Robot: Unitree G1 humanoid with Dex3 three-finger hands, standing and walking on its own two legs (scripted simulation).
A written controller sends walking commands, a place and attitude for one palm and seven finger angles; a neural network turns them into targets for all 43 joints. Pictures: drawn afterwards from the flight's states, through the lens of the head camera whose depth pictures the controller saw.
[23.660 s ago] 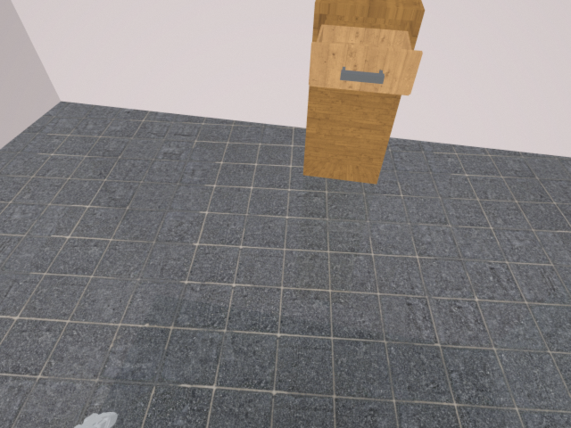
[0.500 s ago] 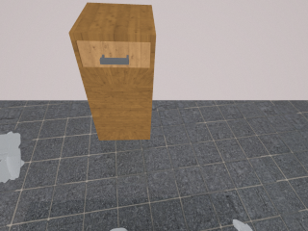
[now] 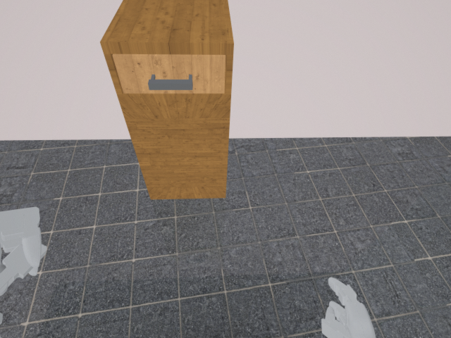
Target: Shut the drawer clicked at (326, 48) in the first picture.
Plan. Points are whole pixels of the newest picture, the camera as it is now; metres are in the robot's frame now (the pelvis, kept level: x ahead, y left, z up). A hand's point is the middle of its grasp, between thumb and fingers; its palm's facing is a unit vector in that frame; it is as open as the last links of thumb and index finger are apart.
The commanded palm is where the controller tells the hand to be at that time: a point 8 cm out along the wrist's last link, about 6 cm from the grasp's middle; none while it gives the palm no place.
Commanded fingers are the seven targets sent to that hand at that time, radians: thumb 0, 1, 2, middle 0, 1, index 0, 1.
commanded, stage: stop stepping back and stand still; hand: left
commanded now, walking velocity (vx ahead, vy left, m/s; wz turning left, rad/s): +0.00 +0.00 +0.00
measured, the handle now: (171, 81) +0.86 +0.24 -0.03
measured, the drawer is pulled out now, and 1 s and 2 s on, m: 0.00 0.00 0.00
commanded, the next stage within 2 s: let the arm hang, fingers relaxed in 0.18 s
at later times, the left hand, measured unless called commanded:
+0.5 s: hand out of the picture +0.09 +0.24 -0.12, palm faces +0.03 -0.95 -0.32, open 3.0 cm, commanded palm none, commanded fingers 0.00 0.90 0.90 -0.92 -1.08 -0.92 -1.08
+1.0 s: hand out of the picture -0.06 +0.23 -0.16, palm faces +0.05 -0.96 -0.29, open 6.6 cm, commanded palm none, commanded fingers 0.00 0.90 0.90 -0.20 -0.30 -0.20 -0.30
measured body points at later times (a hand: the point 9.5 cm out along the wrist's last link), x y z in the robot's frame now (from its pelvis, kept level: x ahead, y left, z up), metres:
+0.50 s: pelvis -0.03 +0.02 -0.01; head -0.03 +0.01 +0.44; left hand +0.09 +0.29 -0.10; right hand +0.10 -0.24 -0.13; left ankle +0.02 +0.12 -0.74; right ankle -0.02 -0.13 -0.74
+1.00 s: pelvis -0.03 +0.01 +0.00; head -0.02 +0.00 +0.45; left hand -0.07 +0.28 -0.14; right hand -0.01 -0.23 -0.16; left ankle +0.02 +0.12 -0.74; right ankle -0.02 -0.13 -0.74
